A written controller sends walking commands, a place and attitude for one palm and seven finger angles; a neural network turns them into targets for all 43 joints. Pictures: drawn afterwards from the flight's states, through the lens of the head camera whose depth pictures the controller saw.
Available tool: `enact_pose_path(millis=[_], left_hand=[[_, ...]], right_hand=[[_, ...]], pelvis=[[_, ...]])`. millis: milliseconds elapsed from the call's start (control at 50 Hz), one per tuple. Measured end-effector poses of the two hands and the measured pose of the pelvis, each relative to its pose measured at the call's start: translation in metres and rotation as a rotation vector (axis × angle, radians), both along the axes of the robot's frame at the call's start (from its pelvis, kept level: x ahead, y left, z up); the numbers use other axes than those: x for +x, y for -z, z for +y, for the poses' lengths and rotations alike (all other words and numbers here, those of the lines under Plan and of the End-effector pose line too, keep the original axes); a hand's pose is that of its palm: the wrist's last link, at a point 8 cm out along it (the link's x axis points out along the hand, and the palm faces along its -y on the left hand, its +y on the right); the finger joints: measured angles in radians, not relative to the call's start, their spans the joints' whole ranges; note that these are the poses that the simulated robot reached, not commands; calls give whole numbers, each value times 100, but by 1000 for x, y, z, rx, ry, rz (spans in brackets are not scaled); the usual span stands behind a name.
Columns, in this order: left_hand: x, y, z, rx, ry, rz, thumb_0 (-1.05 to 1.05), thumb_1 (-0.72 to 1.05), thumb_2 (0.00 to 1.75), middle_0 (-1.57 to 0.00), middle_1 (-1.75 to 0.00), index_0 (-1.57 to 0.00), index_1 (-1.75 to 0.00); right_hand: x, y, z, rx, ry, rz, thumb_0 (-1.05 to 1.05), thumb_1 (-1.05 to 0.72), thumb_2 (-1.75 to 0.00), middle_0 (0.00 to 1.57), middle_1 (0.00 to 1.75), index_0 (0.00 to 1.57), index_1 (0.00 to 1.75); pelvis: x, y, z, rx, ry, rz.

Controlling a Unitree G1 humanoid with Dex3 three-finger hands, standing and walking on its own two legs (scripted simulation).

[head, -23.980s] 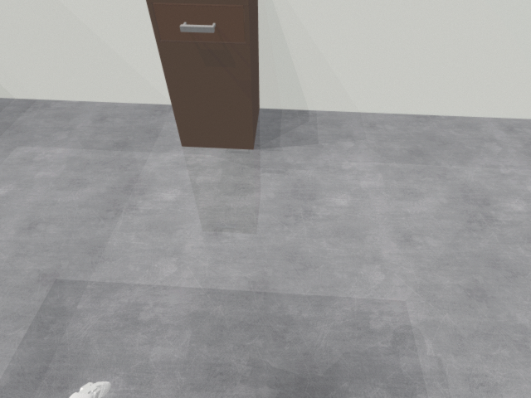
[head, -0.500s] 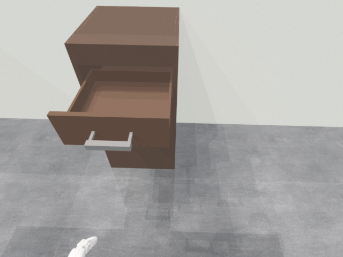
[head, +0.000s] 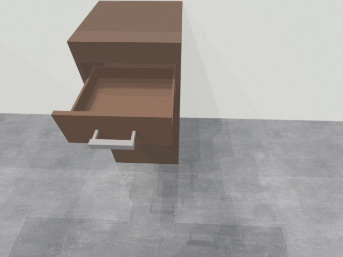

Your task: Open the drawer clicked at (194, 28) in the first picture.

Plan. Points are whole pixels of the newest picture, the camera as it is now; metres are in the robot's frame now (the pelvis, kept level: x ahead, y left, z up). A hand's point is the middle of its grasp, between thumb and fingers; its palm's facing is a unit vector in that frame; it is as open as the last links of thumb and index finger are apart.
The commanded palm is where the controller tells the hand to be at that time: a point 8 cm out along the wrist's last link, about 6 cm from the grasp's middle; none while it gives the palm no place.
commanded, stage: let the arm hang, fingers relaxed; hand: left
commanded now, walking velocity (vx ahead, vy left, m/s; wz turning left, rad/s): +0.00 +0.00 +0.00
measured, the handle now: (113, 138) +0.48 +0.23 -0.07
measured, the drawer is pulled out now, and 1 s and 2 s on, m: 0.30 0.30 0.30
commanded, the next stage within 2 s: look to check the result in 0.38 s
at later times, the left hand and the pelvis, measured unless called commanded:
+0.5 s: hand out of the picture -0.02 +0.15 -0.18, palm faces +0.05 -0.98 -0.17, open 7.3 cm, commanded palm none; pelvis +0.00 +0.00 +0.00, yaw +0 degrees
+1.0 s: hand out of the picture -0.01 +0.14 -0.18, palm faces +0.05 -0.99 -0.16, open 7.4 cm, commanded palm none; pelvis +0.01 -0.01 +0.00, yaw +0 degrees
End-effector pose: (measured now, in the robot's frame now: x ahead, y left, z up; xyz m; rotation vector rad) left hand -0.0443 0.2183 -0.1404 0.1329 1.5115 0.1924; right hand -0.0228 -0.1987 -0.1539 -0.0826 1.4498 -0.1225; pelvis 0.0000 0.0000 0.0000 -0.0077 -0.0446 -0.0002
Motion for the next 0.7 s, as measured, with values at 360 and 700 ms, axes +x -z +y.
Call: enact_pose_path(millis=[360,700], left_hand=[[26,8,-20,-46,10,-74,1,91,90,-20,-30,-20,-30],[19,6,-18,-30,0,-33,0,91,90,-20,-30,-20,-30]], right_hand=[[-13,-2,2,-7,38,10,1,-91,-90,20,30,19,29],[-7,-2,-1,-5,34,21,1,-91,-90,20,30,19,29]], pelvis=[[0,1,-3,2,5,5],[5,1,-6,3,5,10]])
